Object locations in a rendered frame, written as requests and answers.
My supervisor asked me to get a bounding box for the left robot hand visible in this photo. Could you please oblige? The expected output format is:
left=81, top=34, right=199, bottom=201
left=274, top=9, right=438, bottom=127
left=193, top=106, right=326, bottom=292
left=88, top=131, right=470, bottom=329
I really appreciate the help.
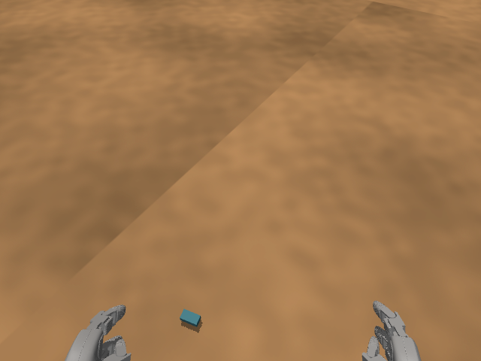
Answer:
left=65, top=305, right=131, bottom=361

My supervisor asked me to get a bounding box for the small box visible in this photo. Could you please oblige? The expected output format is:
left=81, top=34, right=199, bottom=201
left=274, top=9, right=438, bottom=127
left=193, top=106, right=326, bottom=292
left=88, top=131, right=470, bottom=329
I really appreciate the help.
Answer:
left=180, top=309, right=201, bottom=327

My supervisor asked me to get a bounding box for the right robot hand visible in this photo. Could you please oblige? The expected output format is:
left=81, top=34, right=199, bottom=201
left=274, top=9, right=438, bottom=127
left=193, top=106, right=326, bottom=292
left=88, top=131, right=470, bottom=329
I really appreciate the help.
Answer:
left=362, top=301, right=421, bottom=361

